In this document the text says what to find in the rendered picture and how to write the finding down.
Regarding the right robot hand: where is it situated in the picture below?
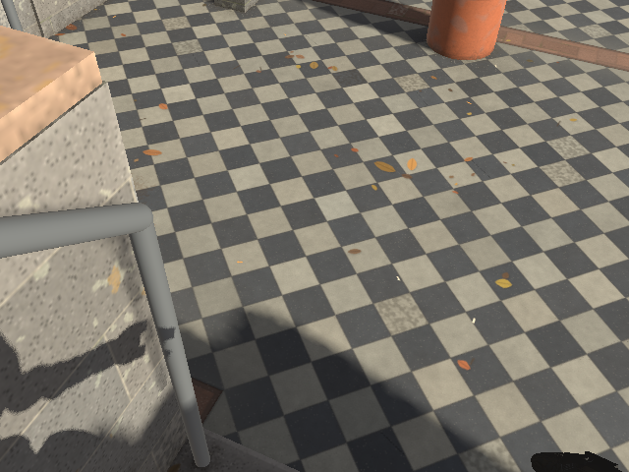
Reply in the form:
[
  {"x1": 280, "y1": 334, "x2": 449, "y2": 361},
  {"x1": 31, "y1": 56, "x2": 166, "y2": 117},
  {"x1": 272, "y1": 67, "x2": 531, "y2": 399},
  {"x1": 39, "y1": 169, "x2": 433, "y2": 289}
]
[{"x1": 531, "y1": 451, "x2": 622, "y2": 472}]

